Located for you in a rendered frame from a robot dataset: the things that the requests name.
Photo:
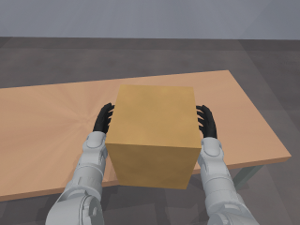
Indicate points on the robot left forearm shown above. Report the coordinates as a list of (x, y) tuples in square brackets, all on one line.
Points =
[(90, 169)]

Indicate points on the robot left hand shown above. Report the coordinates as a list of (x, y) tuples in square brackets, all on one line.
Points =
[(103, 120)]

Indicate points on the robot right forearm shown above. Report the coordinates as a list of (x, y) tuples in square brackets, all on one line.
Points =
[(217, 182)]

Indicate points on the robot right hand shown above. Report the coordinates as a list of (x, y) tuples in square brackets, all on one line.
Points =
[(208, 128)]

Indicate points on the table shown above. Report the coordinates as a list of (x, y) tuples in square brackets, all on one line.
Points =
[(43, 128)]

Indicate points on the robot right upper arm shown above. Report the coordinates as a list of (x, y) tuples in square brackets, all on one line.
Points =
[(227, 218)]

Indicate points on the robot left upper arm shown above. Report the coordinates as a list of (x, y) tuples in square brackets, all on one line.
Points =
[(83, 210)]

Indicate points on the carton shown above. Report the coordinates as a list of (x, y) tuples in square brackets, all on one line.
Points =
[(153, 139)]

